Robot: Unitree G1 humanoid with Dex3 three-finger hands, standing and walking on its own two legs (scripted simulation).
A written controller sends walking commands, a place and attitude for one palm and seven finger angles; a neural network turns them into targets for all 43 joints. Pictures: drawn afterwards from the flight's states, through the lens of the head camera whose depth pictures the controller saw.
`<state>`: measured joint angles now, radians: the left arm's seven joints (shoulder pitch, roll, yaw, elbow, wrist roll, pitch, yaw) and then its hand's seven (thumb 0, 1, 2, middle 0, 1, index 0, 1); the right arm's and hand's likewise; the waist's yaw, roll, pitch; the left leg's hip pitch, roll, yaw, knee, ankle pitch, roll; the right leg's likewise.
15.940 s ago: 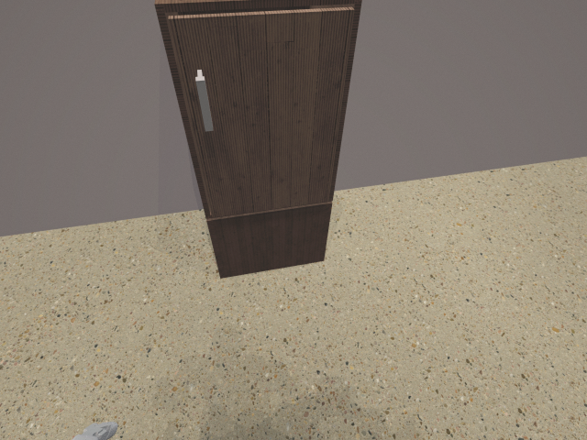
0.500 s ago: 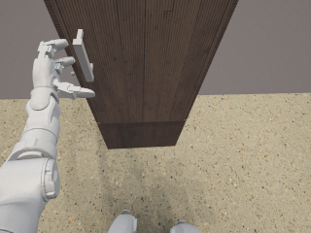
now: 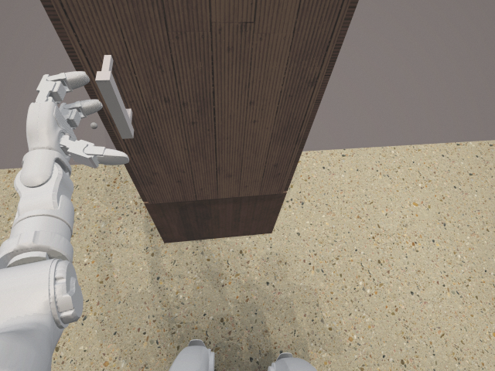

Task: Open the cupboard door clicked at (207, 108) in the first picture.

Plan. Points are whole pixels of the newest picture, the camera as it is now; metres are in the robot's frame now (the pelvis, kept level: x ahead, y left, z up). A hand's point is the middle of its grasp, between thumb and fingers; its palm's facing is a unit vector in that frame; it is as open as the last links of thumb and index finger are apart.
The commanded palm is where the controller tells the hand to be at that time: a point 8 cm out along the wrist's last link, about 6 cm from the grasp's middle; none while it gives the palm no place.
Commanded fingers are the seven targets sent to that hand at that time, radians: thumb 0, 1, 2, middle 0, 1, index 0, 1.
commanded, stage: move the hooked fingers beside the handle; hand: left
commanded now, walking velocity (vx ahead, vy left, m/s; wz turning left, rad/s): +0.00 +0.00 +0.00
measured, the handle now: (118, 99) +0.52 +0.21 +0.09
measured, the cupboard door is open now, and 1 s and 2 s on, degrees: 0 0 0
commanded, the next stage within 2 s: slide the fingers in behind the handle in 1.68 s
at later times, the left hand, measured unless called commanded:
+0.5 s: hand (88, 124) +0.47 +0.24 +0.09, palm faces +0.09 -1.00 -0.01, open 14.1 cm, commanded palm +0.45 +0.29 +0.09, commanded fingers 0.00 -0.50 0.30 -0.30 -1.20 -0.30 -1.20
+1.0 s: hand (72, 123) +0.47 +0.27 +0.09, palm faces +0.09 -1.00 -0.01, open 14.0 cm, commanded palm +0.45 +0.31 +0.09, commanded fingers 0.00 -0.50 0.30 -0.30 -1.20 -0.30 -1.20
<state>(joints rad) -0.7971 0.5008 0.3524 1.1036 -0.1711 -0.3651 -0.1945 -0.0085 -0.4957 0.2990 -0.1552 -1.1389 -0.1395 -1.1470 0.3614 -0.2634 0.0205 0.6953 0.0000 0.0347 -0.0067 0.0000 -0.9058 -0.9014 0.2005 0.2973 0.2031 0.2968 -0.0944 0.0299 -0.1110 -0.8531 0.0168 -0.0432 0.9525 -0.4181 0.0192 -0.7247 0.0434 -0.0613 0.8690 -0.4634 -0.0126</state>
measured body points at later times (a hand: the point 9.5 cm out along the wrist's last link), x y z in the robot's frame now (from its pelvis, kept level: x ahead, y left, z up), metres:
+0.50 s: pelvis -0.01 +0.00 +0.00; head +0.09 +0.02 +0.44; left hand +0.46 +0.30 +0.10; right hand +0.02 -0.27 -0.11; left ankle +0.01 +0.10 -0.69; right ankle -0.03 -0.12 -0.69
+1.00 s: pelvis -0.01 +0.00 +0.00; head +0.10 +0.02 +0.43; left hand +0.46 +0.32 +0.10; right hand -0.02 -0.27 -0.11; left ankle +0.01 +0.10 -0.69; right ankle -0.03 -0.12 -0.69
